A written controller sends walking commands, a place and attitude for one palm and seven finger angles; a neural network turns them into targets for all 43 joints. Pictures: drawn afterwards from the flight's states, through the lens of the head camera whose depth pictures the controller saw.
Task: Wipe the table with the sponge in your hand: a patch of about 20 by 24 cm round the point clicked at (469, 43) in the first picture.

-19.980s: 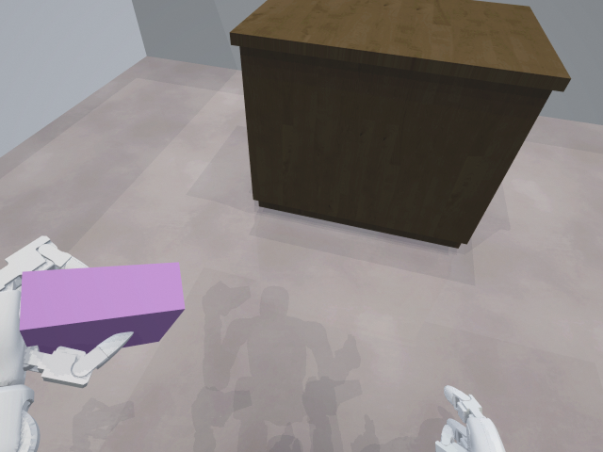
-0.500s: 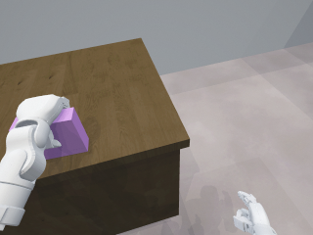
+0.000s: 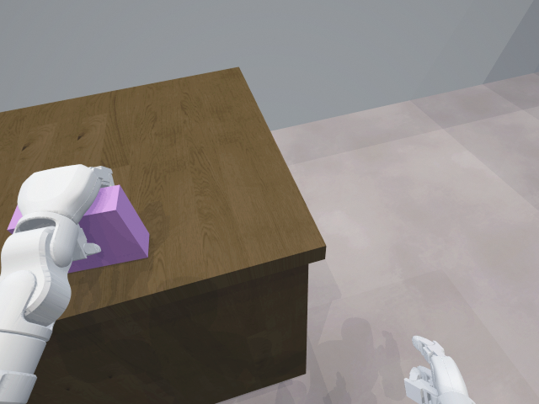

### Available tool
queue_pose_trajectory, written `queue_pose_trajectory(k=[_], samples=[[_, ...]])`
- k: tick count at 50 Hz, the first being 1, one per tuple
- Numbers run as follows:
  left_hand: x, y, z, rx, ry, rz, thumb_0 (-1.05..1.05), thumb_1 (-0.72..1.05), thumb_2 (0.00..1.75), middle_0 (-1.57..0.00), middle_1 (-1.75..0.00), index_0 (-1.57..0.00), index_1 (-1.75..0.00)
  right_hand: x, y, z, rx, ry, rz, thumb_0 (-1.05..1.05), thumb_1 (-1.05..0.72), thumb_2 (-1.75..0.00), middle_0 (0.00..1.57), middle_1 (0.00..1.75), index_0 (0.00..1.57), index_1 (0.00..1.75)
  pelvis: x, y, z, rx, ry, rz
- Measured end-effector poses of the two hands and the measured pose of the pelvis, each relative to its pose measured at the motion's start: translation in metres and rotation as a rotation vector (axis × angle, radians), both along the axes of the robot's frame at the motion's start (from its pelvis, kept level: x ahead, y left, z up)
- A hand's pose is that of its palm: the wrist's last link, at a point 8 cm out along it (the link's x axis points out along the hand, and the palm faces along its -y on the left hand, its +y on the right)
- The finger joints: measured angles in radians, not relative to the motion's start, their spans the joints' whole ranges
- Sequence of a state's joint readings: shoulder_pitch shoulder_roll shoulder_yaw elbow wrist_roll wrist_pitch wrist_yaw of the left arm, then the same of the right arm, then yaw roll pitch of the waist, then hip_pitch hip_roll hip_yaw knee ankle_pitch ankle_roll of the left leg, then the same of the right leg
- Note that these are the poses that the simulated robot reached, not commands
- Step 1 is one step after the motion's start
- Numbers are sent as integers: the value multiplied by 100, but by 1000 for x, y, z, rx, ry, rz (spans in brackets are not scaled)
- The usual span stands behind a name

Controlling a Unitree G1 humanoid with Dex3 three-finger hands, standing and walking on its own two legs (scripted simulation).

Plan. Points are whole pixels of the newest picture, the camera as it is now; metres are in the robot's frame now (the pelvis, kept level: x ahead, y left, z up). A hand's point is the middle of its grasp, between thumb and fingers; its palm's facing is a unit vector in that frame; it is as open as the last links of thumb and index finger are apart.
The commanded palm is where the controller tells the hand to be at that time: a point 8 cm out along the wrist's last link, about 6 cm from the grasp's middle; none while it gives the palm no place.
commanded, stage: lower the sponge onto the table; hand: left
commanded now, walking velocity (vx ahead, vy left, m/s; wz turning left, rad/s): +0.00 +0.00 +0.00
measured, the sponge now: (94, 239) +0.29 +0.32 +0.10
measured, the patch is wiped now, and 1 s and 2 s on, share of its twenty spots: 0.10 0.15 0.40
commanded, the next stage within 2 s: wipe forward along the first lane in 0.34 s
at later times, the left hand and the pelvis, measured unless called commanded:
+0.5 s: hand (84, 218) +0.30 +0.32 +0.14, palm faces +0.02 +0.00 -1.00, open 8.9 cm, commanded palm +0.27 +0.33 +0.19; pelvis +0.00 +0.00 +0.00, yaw +0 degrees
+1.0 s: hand (84, 202) +0.33 +0.34 +0.14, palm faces -0.05 +0.02 -1.00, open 8.9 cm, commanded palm +0.31 +0.35 +0.17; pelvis -0.01 -0.01 +0.00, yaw +0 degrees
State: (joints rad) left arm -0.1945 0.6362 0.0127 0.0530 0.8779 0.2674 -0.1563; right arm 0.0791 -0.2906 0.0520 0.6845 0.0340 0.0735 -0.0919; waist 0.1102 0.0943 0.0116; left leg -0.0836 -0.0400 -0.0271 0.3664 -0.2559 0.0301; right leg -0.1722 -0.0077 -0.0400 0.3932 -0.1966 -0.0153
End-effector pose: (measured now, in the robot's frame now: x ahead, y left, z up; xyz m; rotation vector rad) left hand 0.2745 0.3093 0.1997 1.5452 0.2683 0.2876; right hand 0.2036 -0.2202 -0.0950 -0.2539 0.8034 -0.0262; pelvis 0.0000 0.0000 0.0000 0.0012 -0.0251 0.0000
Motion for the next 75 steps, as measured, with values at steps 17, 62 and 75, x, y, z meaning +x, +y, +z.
queue_pose_trajectory(k=[17, 62, 75], samples=[[-1, 8, -5, 3, 3, 92, 0, -42, 108, -85, -145, -85, -144, 17, 12, 5, 17, -21, 23, 1, -91, -90, 20, 30, 20, 30, 1, 3, 1, -2, 3, 6], [63, 36, -8, 39, 103, 69, 1, -46, 113, -85, -141, -85, -146, -89, -55, -27, -75, 215, -162, 0, -91, -90, 20, 30, 20, 30, -9, -12, -3, 1, 82, -11], [83, 52, -9, 43, 113, 66, 1, -47, 115, -86, -141, -86, -146, -127, -62, -34, -84, 306, -216, 0, -91, -90, 20, 30, 20, 30, -12, -9, -6, -1, 129, -12]])
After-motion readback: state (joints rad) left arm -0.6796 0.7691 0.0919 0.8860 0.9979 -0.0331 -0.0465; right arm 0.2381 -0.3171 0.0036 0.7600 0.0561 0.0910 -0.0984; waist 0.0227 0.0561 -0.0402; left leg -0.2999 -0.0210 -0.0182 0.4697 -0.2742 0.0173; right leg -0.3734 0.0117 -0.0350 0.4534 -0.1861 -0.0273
